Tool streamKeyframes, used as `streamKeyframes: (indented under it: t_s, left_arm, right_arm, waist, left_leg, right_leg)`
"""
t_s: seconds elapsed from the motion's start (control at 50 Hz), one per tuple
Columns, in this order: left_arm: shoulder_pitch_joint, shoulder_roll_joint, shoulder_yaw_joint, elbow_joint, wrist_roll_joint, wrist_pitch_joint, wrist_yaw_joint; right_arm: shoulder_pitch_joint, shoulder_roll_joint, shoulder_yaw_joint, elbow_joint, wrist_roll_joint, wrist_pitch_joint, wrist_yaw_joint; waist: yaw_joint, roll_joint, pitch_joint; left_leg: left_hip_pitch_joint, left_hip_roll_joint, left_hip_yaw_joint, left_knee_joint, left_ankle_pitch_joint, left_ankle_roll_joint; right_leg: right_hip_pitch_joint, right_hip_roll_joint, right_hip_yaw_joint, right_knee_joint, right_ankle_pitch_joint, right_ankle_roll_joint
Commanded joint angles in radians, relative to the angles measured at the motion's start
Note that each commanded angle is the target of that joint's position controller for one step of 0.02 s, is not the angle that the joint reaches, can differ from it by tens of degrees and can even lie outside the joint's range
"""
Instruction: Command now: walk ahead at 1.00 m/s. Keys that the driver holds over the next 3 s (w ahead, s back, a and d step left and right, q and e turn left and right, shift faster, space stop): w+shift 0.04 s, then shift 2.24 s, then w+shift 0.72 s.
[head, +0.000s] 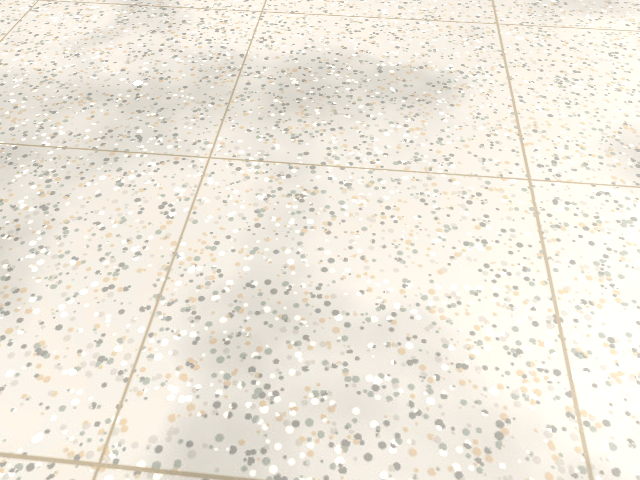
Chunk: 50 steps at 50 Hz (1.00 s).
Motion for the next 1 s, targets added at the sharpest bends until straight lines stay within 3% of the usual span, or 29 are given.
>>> streamKeyframes:
  t_s: [0.02, 0.06, 0.1, 0.14, 0.16, 0.18, 0.2, 0.22, 0.24, 0.26, 0.28, 0.3, 0.32, 0.34, 0.38, 0.42, 0.48, 0.54, 0.58, 0.6, 0.62, 0.64, 0.66, 0.68, 0.72, 0.78, 0.86, 1.0]
  left_arm:
    - [-0.097, 0.024, -0.002, -0.073, 0.006, -0.018, -0.012]
    - [-0.182, 0.012, -0.007, -0.099, -0.001, -0.034, -0.03]
    - [-0.243, 0.01, -0.006, -0.131, 0.002, -0.049, -0.053]
    - [-0.216, 0.047, 0.013, -0.141, 0.005, -0.054, -0.066]
    - [-0.141, 0.081, 0.028, -0.124, 0.006, -0.052, -0.065]
    - [0.011, 0.122, 0.047, -0.082, 0.002, -0.05, -0.059]
    - [0.204, 0.146, 0.056, -0.028, 0.006, -0.043, -0.049]
    - [0.334, 0.244, 0.063, 0.007, 0.048, -0.033, -0.036]
    - [0.354, 0.213, 0.052, 0.023, 0.066, -0.041, -0.051]
    - [0.325, 0.157, 0.054, 0.008, 0.042, -0.022, -0.051]
    - [0.207, 0.117, 0.041, -0.005, 0.023, -0.01, -0.043]
    - [0.114, 0.083, 0.025, 0.001, 0.015, -0.007, -0.036]
    - [0.073, 0.056, 0.015, 0.002, 0.026, -0.013, -0.03]
    - [0.055, 0.055, 0.014, 0.014, 0.044, -0.014, -0.031]
    - [0.015, 0.058, 0.013, 0.032, 0.054, -0.02, -0.039]
    - [-0.002, 0.082, 0.021, 0.047, 0.054, -0.018, -0.034]
    - [0.015, 0.104, 0.03, 0.071, 0.039, 0.005, -0.02]
    - [0.013, 0.097, 0.026, 0.092, 0.03, 0.029, -0.011]
    - [0.031, 0.057, 0.013, 0.109, 0.021, 0.041, -0.005]
    - [0.069, 0.03, 0.003, 0.124, 0.023, 0.045, -0.003]
    - [0.135, 0.034, 0.008, 0.135, 0.032, 0.046, 0.001]
    - [0.181, 0.004, 0.004, 0.144, 0.028, 0.055, 0.011]
    - [0.147, 0.036, 0.01, 0.152, 0.031, 0.066, 0.021]
    - [0.125, 0.049, 0.015, 0.153, 0.028, 0.075, 0.026]
    - [0.126, 0.057, 0.019, 0.171, 0.031, 0.084, 0.031]
    - [0.112, 0.047, 0.019, 0.189, 0.023, 0.076, 0.028]
    - [0.102, 0.043, 0.022, 0.216, 0.016, 0.077, 0.03]
    - [0.122, 0.04, 0.025, 0.262, 0.012, 0.091, 0.041]
  right_arm:
    - [-0.07, -0.116, -0.012, -0.082, 0.01, -0.03, -0.021]
    - [-0.007, -0.127, -0.008, -0.061, 0.018, -0.024, -0.032]
    - [0.057, -0.144, -0.008, -0.032, 0.017, -0.001, -0.042]
    - [0.069, -0.173, -0.014, -0.021, 0.007, 0.024, -0.051]
    - [0.057, -0.189, -0.019, -0.023, -0.002, 0.033, -0.055]
    - [0.018, -0.208, -0.025, -0.032, -0.017, 0.045, -0.056]
    - [-0.057, -0.217, -0.026, -0.049, -0.021, 0.054, -0.054]
    - [0.004, -0.108, 0.0, -0.082, -0.049, 0.049, -0.051]
    - [0.264, 0.035, 0.044, -0.019, 0.004, 0.033, -0.027]
    - [0.226, -0.104, 0.016, 0.006, 0.019, 0.024, -0.02]
    - [0.032, -0.151, 0.0, -0.066, 0.036, 0.027, -0.026]
    - [-0.088, -0.156, -0.003, -0.105, 0.024, 0.033, -0.038]
    - [-0.13, -0.153, -0.012, -0.115, 0.013, 0.048, -0.049]
    - [-0.098, -0.126, -0.011, -0.111, 0.007, 0.066, -0.051]
    - [-0.05, -0.052, 0.003, -0.096, 0.002, 0.087, -0.062]
    - [-0.075, -0.037, 0.009, -0.102, -0.005, 0.094, -0.072]
    - [-0.141, -0.076, -0.003, -0.1, -0.006, 0.109, -0.071]
    - [-0.219, -0.096, -0.015, -0.111, -0.011, 0.121, -0.071]
    - [-0.238, -0.1, -0.021, -0.11, -0.028, 0.118, -0.073]
    - [-0.245, -0.122, -0.024, -0.12, -0.035, 0.114, -0.075]
    - [-0.271, -0.187, -0.035, -0.133, -0.03, 0.113, -0.081]
    - [-0.303, -0.174, -0.035, -0.113, -0.025, 0.111, -0.078]
    - [-0.329, -0.11, -0.024, -0.115, -0.022, 0.104, -0.071]
    - [-0.336, -0.088, -0.017, -0.106, -0.025, 0.097, -0.068]
    - [-0.331, -0.094, -0.019, -0.094, -0.019, 0.083, -0.065]
    - [-0.286, -0.096, -0.021, -0.061, -0.007, 0.074, -0.069]
    - [-0.279, -0.089, -0.021, -0.036, -0.004, 0.078, -0.07]
    - [-0.283, -0.075, -0.023, 0.002, -0.001, 0.091, -0.07]
  waist:
    - [0.03, 0.044, 0.147]
    - [-0.002, 0.03, 0.178]
    - [-0.021, 0.052, 0.186]
    - [0.012, 0.109, 0.128]
    - [0.058, 0.142, 0.065]
    - [0.146, 0.173, -0.025]
    - [0.261, 0.184, -0.113]
    - [0.226, -0.025, -0.316]
    - [0.136, -0.311, -0.579]
    - [0.188, -0.122, -0.652]
    - [0.17, -0.073, -0.447]
    - [0.129, 0.048, -0.248]
    - [0.098, 0.057, -0.169]
    - [0.056, 0.039, -0.137]
    - [0.006, 0.011, -0.112]
    - [-0.003, -0.02, -0.131]
    - [0.022, -0.034, -0.163]
    - [0.036, -0.041, -0.092]
    - [0.037, -0.034, -0.049]
    - [0.048, 0.007, -0.022]
    - [0.109, 0.118, 0.006]
    - [0.152, 0.263, -0.003]
    - [0.131, 0.229, 0.034]
    - [0.125, 0.205, 0.044]
    - [0.115, 0.144, 0.032]
    - [0.092, 0.091, -0.011]
    - [0.08, 0.061, -0.036]
    - [0.08, 0.045, -0.019]
  left_leg:
    - [-0.237, 0.212, -0.121, -0.232, 0.206, 0.124]
    - [-0.195, 0.215, -0.089, -0.247, 0.272, 0.108]
    - [-0.07, 0.233, -0.078, -0.191, 0.438, 0.083]
    - [0.083, 0.264, -0.087, -0.078, 0.683, 0.056]
    - [0.155, 0.272, -0.097, 0.011, 0.856, 0.039]
    - [0.188, 0.266, -0.094, 0.179, 0.999, 0.018]
    - [0.119, 0.235, -0.062, 0.426, 0.987, -0.027]
    - [-0.167, 0.134, -0.047, 0.832, 0.458, -0.064]
    - [-0.49, -0.05, -0.2, 1.277, -0.396, -0.118]
    - [-0.497, 0.019, -0.306, 1.307, -0.352, -0.097]
    - [-0.545, 0.087, -0.233, 1.22, -0.307, -0.094]
    - [-0.548, 0.13, -0.172, 1.109, -0.265, -0.101]
    - [-0.506, 0.162, -0.159, 1.037, -0.234, -0.104]
    - [-0.419, 0.185, -0.155, 0.978, -0.214, -0.107]
    - [-0.308, 0.199, -0.135, 0.806, -0.194, -0.116]
    - [-0.247, 0.197, -0.111, 0.624, -0.117, -0.123]
    - [-0.191, 0.187, -0.099, 0.483, 0.082, -0.119]
    - [-0.16, 0.177, -0.089, 0.351, 0.131, -0.096]
    - [-0.123, 0.17, -0.078, 0.23, 0.125, -0.07]
    - [-0.12, 0.222, -0.135, 0.143, 0.165, -0.047]
    - [-0.153, 0.286, -0.202, 0.109, 0.199, -0.014]
    - [-0.296, 0.284, -0.223, 0.037, -0.067, 0.014]
    - [-0.373, 0.242, -0.212, -0.003, -0.203, -0.008]
    - [-0.39, 0.222, -0.192, -0.003, -0.218, -0.035]
    - [-0.339, 0.192, -0.155, 0.04, -0.095, -0.059]
    - [-0.237, 0.183, -0.133, 0.101, 0.095, -0.048]
    - [-0.185, 0.174, -0.116, 0.136, 0.217, -0.034]
    - [-0.169, 0.157, -0.097, 0.145, 0.266, -0.031]
  right_leg:
    - [0.1, 0.022, -0.066, -0.232, 0.266, 0.02]
    - [0.174, 0.067, -0.095, -0.396, 0.365, 0.015]
    - [0.195, 0.12, -0.118, -0.522, 0.39, 0.003]
    - [0.24, 0.182, -0.129, -0.568, 0.323, -0.017]
    - [0.303, 0.219, -0.135, -0.555, 0.26, -0.03]
    - [0.434, 0.242, -0.13, -0.539, 0.229, -0.053]
    - [0.636, 0.183, -0.094, -0.578, 0.352, -0.078]
    - [1.035, -0.067, 0.125, -0.377, 0.811, -0.147]
    - [1.398, -0.336, 0.601, -0.431, 0.929, -0.407]
    - [1.32, -0.26, 0.586, -0.506, 0.689, -0.363]
    - [1.13, -0.206, 0.409, -0.542, 0.604, -0.302]
    - [0.875, -0.151, 0.292, -0.606, 0.602, -0.258]
    - [0.71, -0.118, 0.229, -0.642, 0.615, -0.246]
    - [0.584, -0.09, 0.178, -0.681, 0.624, -0.239]
    - [0.426, -0.058, 0.081, -0.727, 0.658, -0.237]
    - [0.385, -0.042, 0.02, -0.737, 0.695, -0.231]
    - [0.396, -0.034, 0.002, -0.764, 0.4, -0.202]
    - [0.35, -0.019, 0.028, -0.786, -0.072, -0.158]
    - [0.337, 0.025, 0.037, -0.749, -0.294, -0.096]
    - [0.336, 0.063, 0.027, -0.705, -0.372, -0.046]
    - [0.332, 0.144, -0.027, -0.611, -0.397, -0.003]
    - [0.451, 0.18, -0.089, -0.594, -0.31, 0.02]
    - [0.523, 0.172, -0.088, -0.581, -0.244, 0.032]
    - [0.546, 0.162, -0.084, -0.583, -0.208, 0.032]
    - [0.545, 0.142, -0.067, -0.598, -0.191, 0.025]
    - [0.539, 0.133, -0.06, -0.604, -0.14, 0.024]
    - [0.555, 0.131, -0.062, -0.592, -0.077, 0.032]
    - [0.576, 0.128, -0.064, -0.581, -0.036, 0.037]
